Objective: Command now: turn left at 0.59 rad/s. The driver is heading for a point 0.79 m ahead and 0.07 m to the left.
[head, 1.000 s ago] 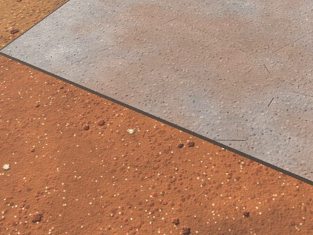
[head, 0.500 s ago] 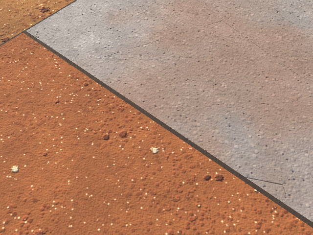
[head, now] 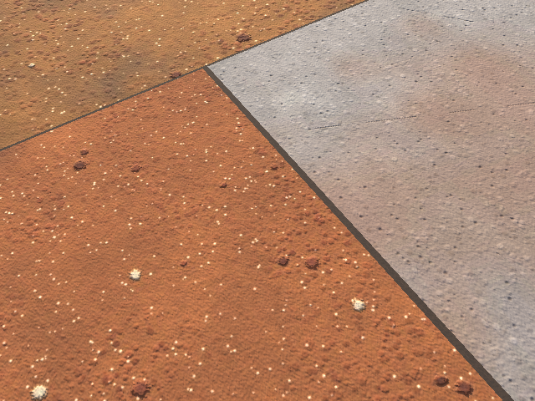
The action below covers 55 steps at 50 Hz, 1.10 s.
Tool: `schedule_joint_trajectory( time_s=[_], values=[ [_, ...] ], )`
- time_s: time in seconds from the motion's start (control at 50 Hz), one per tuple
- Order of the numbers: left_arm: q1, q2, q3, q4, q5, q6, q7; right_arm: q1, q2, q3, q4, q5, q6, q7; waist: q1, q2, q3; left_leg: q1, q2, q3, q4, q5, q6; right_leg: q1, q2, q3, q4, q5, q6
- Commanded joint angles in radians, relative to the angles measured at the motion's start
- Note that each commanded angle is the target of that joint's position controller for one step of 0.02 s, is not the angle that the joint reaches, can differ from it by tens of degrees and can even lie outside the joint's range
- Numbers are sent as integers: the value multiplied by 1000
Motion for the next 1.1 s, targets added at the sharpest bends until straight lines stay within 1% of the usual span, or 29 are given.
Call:
schedule_joint_trajectory(
  time_s=[0.02,0.12,0.16,0.18,0.2,0.22,0.24,0.26,0.28,0.3,0.34,0.4,0.52,0.58,0.62,0.64,0.66,0.68,0.7,0.72,0.74,0.76,0.78,0.84,0.88,0.96,1.0,1.06,1.1],
  values=[
    [6,190,57,-48,-3,3,5,-74,-26,3,-115,-1,-17,11,38,-230,-111,-42,44,47,-130,-14,-10,211,-234,139,-104,393,-211],
    [16,240,78,-33,-36,-9,-21,-64,-46,2,-125,1,-18,35,41,-242,-87,143,46,131,-384,-7,75,98,-265,132,-192,-127,-192],
    [-9,229,75,-23,-53,-17,-30,28,-40,-3,-81,1,-28,43,-19,-204,-79,304,21,169,-572,93,131,19,-248,83,-138,-197,-155],
    [5,188,64,-12,-50,-22,-34,119,-51,-13,-38,5,-33,38,-50,-154,-100,453,-7,170,-620,87,157,-66,-210,27,-41,-228,-120],
    [-14,116,44,-19,-30,-29,-42,242,-92,-32,-1,12,-39,30,-94,4,-123,633,102,-16,-681,36,211,-240,-140,-79,237,-268,-47],
    [-101,66,26,-111,0,-46,-44,287,-249,-60,-25,0,-57,27,-105,277,-90,717,375,-574,-791,-133,401,-624,31,-97,570,-435,32],
    [-174,135,43,-130,-28,-74,-46,266,-188,-41,-40,-21,-91,35,-139,169,-63,642,421,-679,-892,-224,476,-691,14,84,686,-411,17],
    [-159,175,55,-126,-53,-89,-57,208,-130,-19,-41,-25,-111,32,-93,155,6,601,390,-594,-908,-238,442,-702,-22,105,681,-297,-4],
    [-123,188,62,-96,-42,-100,-60,167,-92,-6,-46,-16,-123,28,-64,117,36,571,338,-490,-897,-161,399,-675,-46,97,650,-189,-7],
    [-112,190,64,-81,-18,-108,-59,136,-81,1,-48,-11,-121,21,-51,97,36,554,299,-418,-894,-46,369,-643,-52,92,596,-110,3],
    [-110,167,61,-66,-5,-117,-65,133,-81,6,-48,-20,-119,8,-38,89,18,513,239,-315,-900,150,340,-552,-29,70,515,24,29],
    [-158,114,40,-63,-12,-117,-70,163,-98,0,-26,-15,-120,-8,-52,64,10,463,190,-218,-885,271,314,-454,11,52,315,163,58],
    [-266,106,24,-89,-31,-127,-95,241,-111,-7,38,5,-119,-14,-94,82,37,416,215,-235,-856,277,293,-296,38,61,81,266,48],
    [-226,139,35,-83,-32,-134,-97,238,-114,-11,60,1,-114,-12,-69,112,37,488,253,-260,-810,407,273,-244,35,56,49,195,4],
    [-91,181,59,-50,-27,-135,-84,225,-99,-5,61,-6,-107,-10,5,115,-55,507,203,-214,-630,723,242,-45,74,2,5,156,-49],
    [51,214,72,-27,-18,-135,-77,220,-71,7,51,-15,-105,-8,73,93,-182,413,155,-177,-426,729,211,202,9,53,41,161,-101],
    [208,295,90,-5,2,-132,-72,317,7,33,33,-19,-111,-7,79,-122,-378,93,33,-120,-55,411,144,605,-230,422,56,40,-242],
    [269,269,84,36,-10,-128,-88,371,31,44,40,8,-125,-6,63,-340,-439,-111,-64,-138,162,-183,113,694,-356,812,-143,-218,-313],
    [214,188,61,34,-31,-126,-85,256,-75,20,36,27,-131,-3,81,-227,-262,-208,3,-151,240,-133,120,566,-326,735,-190,-341,-266],
    [143,162,51,28,-30,-118,-78,153,-97,16,14,21,-135,-1,73,-153,-137,-219,51,-101,220,-48,130,419,-293,585,-199,-275,-236],
    [100,143,42,27,-21,-111,-74,96,-84,19,3,3,-141,1,50,-97,-68,-193,88,-70,172,15,133,290,-251,482,-220,-163,-227],
    [73,124,34,26,-11,-110,-71,86,-69,17,2,-7,-143,6,21,-102,-37,-154,122,-59,120,63,133,207,-215,412,-246,-78,-220],
    [61,115,29,27,-5,-113,-68,106,-49,20,10,-6,-141,10,-2,-128,-39,-108,139,-54,90,90,131,159,-192,369,-270,-33,-218],
    [69,133,33,50,-22,-125,-63,92,1,36,8,-12,-133,13,-17,-130,-13,-112,158,-17,-18,125,106,93,-182,271,-328,76,-245],
    [81,159,38,61,-27,-124,-59,24,13,45,-14,-22,-138,15,-2,-112,8,-129,166,-1,-148,226,89,85,-172,214,-349,133,-247],
    [145,188,42,88,-43,-109,-55,-127,30,57,-47,-18,-158,32,52,-89,27,-31,120,41,-417,427,75,67,-132,132,-336,200,-210],
    [191,203,45,107,-50,-98,-52,-175,19,54,-65,-10,-166,41,63,-90,31,-5,102,30,-486,461,75,103,-156,159,-311,190,-200],
    [211,219,52,118,-52,-78,-45,-178,-22,37,-72,-8,-175,50,36,-102,19,45,84,13,-561,396,98,185,-196,211,-239,199,-170],
    [199,215,48,118,-45,-68,-42,-50,-65,11,-39,-9,-179,44,-47,-105,-54,247,54,43,-609,334,134,177,-159,191,-75,354,-133]
  ],
)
